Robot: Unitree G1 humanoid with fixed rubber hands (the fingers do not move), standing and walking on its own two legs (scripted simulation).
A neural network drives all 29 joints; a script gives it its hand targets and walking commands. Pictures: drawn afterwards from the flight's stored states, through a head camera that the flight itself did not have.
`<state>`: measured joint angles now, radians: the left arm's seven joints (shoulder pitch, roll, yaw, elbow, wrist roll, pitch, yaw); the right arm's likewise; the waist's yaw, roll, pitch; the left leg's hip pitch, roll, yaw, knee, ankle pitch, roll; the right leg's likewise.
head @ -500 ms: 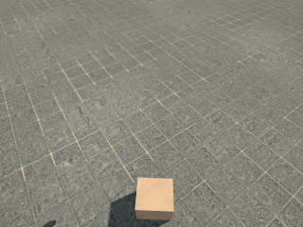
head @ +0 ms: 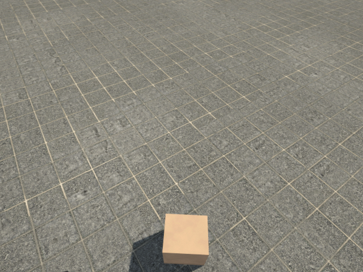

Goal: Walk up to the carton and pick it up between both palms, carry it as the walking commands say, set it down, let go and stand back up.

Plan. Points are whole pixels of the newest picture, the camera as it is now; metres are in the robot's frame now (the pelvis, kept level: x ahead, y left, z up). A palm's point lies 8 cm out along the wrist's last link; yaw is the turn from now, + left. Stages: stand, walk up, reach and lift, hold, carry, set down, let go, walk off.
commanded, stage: walk up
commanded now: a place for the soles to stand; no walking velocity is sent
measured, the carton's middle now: (185, 240) +0.40 -0.01 -0.67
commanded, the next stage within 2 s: reach and lift in 0.16 s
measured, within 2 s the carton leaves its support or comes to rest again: neither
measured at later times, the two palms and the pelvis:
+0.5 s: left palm (80, 261) +0.19 +0.26 -0.13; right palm out of the picture +0.16 -0.27 -0.12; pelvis +0.01 +0.01 -0.02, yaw -4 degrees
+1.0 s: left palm (111, 225) +0.29 +0.22 -0.18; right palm (274, 237) +0.27 -0.24 -0.18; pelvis -0.06 +0.02 -0.08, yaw -5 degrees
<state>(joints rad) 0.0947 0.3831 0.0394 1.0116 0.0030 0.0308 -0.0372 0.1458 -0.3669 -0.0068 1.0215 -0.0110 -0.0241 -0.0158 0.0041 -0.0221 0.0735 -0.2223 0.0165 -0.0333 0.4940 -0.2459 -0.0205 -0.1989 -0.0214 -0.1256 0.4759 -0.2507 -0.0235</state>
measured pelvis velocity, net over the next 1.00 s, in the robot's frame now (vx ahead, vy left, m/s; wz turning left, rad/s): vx -0.06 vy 0.02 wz -0.09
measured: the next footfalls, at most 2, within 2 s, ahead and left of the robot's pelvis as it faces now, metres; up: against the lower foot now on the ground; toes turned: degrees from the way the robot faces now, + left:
none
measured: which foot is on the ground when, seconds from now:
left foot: down 0.00-1.00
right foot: down 0.00-1.00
